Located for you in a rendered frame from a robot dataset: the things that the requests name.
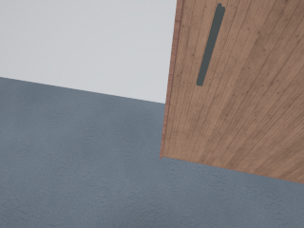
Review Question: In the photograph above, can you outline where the wardrobe door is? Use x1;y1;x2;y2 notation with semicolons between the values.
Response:
162;0;304;182

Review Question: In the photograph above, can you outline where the handle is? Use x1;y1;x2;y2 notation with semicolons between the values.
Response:
196;3;225;86

